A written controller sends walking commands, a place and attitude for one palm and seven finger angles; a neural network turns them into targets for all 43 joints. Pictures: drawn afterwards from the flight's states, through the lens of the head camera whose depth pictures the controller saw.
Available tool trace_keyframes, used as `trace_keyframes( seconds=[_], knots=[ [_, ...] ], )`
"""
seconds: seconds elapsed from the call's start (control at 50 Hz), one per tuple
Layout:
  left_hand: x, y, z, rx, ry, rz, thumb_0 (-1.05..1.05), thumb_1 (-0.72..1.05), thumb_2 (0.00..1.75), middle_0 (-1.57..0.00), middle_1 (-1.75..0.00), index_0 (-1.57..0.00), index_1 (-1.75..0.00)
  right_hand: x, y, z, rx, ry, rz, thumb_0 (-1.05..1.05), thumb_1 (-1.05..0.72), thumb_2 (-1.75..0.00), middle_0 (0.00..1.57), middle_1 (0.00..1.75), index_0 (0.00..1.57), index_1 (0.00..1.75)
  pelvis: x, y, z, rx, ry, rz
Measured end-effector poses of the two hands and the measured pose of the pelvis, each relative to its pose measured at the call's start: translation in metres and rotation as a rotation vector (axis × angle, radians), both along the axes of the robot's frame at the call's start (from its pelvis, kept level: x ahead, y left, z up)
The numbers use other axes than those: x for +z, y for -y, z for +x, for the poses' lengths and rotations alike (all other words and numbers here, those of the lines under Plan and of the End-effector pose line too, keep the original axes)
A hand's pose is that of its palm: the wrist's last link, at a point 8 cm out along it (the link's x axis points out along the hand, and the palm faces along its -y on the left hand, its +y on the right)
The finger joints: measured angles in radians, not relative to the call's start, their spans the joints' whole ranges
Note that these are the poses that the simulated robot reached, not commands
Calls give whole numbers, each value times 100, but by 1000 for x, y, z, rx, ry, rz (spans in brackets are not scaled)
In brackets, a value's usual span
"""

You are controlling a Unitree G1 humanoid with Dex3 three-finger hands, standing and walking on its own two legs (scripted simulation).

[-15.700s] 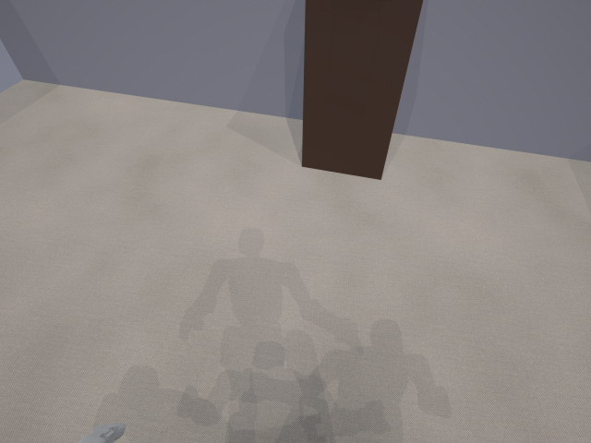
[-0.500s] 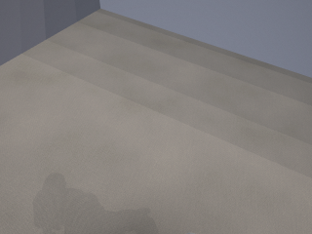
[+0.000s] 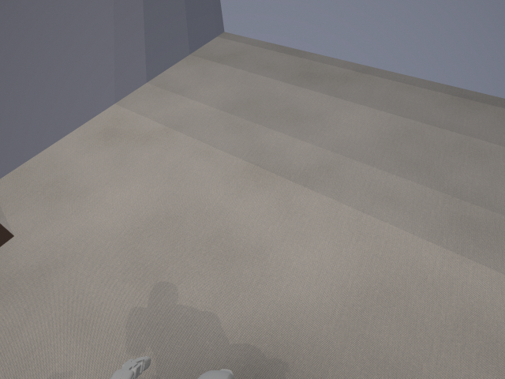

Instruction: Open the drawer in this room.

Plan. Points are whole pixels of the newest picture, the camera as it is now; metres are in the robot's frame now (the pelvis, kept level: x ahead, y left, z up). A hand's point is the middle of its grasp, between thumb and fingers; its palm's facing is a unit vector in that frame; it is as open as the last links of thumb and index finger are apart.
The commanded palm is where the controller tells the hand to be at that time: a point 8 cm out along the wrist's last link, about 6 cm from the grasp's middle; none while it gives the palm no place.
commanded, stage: turn or walk to find it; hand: left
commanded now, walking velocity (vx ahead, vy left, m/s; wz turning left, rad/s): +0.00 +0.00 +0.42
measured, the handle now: out of the picture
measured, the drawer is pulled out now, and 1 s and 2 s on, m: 0.00 0.00 0.00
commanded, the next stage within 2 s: stand and wait in 1.12 s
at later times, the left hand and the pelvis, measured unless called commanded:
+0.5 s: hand out of the picture -0.07 +0.25 -0.18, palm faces +0.30 -0.92 -0.26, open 7.4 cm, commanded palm none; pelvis -0.04 +0.03 +0.00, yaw +14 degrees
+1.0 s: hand out of the picture -0.05 +0.18 -0.14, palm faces +0.45 -0.85 -0.28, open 7.4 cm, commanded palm none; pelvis -0.04 -0.02 +0.01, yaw +27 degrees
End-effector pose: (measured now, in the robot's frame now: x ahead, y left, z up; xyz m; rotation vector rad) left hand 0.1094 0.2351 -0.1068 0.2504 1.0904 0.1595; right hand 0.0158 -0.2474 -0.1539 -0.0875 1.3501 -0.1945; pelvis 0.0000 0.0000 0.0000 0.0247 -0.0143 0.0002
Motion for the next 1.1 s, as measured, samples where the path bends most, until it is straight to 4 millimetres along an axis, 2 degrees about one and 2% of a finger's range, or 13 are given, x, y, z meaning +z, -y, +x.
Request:
trace_keyframes(
  seconds=[0.12, 0.24, 0.32, 0.42, 0.46, 0.54, 0.64, 0.72, 0.8, 0.84, 0.98, 1.1],
  knots=[
    [2, 8, -48, 87, -61, -6, 1, 90, 90, -20, -30, -20, -30, 6, 17, 2, 56, -15, -7, 0, -91, -90, 20, 30, 20, 30, 7, 9, -8, 63, 9, 16],
    [-8, -1, -96, 185, -116, -23, 1, 91, 90, -20, -30, -20, -30, 12, 15, 18, 148, -37, -32, 0, -91, -90, 20, 30, 20, 30, 6, 7, -16, 127, 0, 16],
    [-19, -16, -133, 252, -164, -40, 1, 91, 90, -20, -30, -20, -30, 16, -2, 44, 230, -1, -55, 0, -91, -90, 20, 30, 20, 30, 3, -4, -24, 167, -9, 7],
    [-43, -44, -179, 342, -228, -63, 1, 90, 90, -20, -30, -20, -30, 21, -36, 81, 325, 115, -84, 0, -91, -90, 20, 30, 20, 30, -10, -24, -33, 214, -8, -10],
    [-44, -51, -191, 362, -258, -63, 1, 90, 90, -20, -30, -20, -30, 28, -49, 88, 351, 149, -81, 0, -91, -90, 20, 30, 20, 30, -7, -27, -36, 218, -3, -12],
    [-35, -59, -196, 396, -251, -68, 1, 91, 90, -20, -30, -20, -30, 37, -66, 95, 397, 166, -73, 0, -90, -90, 20, 30, 20, 30, 2, -30, -38, 258, -8, -35],
    [-23, -59, -186, 410, -184, -54, 1, 91, 90, -20, -30, -20, -30, 34, -73, 98, 432, 160, -42, 0, -90, -90, 20, 30, 20, 30, 6, -26, -41, 294, -18, -32],
    [-17, -49, -170, 408, -139, -33, 1, 91, 90, -20, -30, -20, -30, 24, -64, 95, 436, 142, -16, 0, -90, -90, 20, 30, 20, 30, 4, -15, -41, 324, -23, -21],
    [-13, -31, -156, 408, -73, -3, 1, 91, 90, -20, -30, -20, -30, 5, -43, 92, 435, 109, 10, 0, -90, -90, 20, 30, 20, 30, -5, 4, -38, 358, -26, -3],
    [-9, -20, -155, 412, -51, 8, 1, 91, 90, -20, -30, -20, -30, -2, -33, 91, 437, 86, 15, 0, -90, -90, 20, 30, 20, 30, -6, 11, -39, 382, -15, -6],
    [1, 13, -182, 492, -74, -12, 1, 90, 90, -20, -30, -20, -30, 3, -11, 91, 483, 23, 3, 0, -90, -90, 20, 30, 20, 30, 5, 23, -38, 457, -4, 16],
    [-8, 26, -217, 575, -113, -47, 1, 91, 90, -20, -30, -20, -30, 10, -13, 95, 554, -16, -29, 0, -91, -90, 20, 30, 20, 30, 6, 24, -41, 520, -4, 13]
  ],
)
